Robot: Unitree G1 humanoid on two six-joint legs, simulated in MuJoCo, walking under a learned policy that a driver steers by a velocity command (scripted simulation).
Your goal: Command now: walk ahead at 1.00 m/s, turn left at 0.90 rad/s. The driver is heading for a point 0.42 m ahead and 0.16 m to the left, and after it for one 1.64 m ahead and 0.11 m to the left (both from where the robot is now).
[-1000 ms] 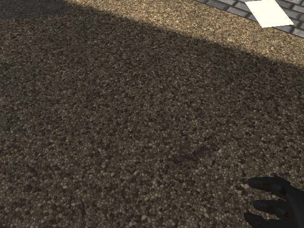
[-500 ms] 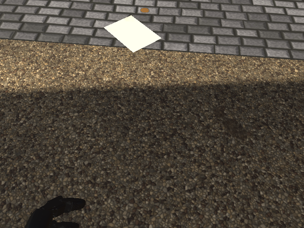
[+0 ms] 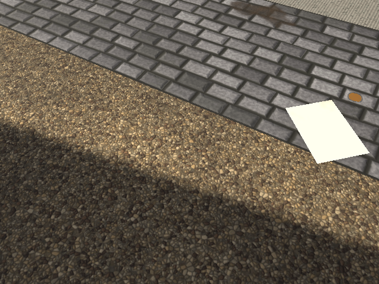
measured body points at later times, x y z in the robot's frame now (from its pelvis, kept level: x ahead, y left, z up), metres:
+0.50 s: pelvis +0.46 -0.03 +0.03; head +0.48 -0.02 +0.48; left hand +0.39 +0.27 -0.07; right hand +0.74 -0.22 -0.06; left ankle +0.38 +0.04 -0.60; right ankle +0.50 -0.15 -0.70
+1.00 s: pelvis +0.86 +0.19 +0.03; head +0.88 +0.20 +0.48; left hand +0.86 +0.49 -0.08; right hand +0.98 -0.07 -0.09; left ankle +0.74 +0.23 -0.70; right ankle +0.99 +0.10 -0.61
